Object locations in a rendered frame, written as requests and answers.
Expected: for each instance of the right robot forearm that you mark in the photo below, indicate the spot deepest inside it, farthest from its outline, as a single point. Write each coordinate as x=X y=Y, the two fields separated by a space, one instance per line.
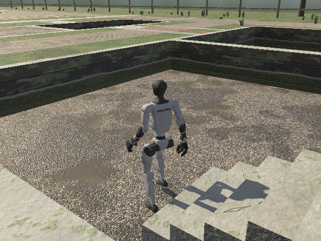
x=182 y=129

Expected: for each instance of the humanoid robot head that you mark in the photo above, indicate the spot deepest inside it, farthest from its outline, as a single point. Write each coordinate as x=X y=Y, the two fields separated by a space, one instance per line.
x=159 y=87

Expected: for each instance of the left robot thigh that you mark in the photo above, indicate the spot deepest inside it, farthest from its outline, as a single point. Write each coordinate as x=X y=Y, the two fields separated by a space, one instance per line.
x=146 y=158

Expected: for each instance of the right robot upper arm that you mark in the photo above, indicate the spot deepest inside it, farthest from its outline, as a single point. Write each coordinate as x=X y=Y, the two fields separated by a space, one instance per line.
x=177 y=111

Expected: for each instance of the right robot hand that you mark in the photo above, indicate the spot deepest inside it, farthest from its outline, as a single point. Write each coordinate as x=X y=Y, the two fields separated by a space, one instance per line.
x=182 y=147

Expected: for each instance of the left robot upper arm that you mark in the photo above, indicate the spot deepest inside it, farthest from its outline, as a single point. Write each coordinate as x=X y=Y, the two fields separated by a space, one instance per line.
x=146 y=109

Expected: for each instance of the left robot forearm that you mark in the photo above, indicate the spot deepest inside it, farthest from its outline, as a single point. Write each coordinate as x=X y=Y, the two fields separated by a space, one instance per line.
x=137 y=136

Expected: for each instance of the left robot hand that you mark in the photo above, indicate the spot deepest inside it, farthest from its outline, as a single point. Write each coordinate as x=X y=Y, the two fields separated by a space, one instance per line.
x=129 y=145

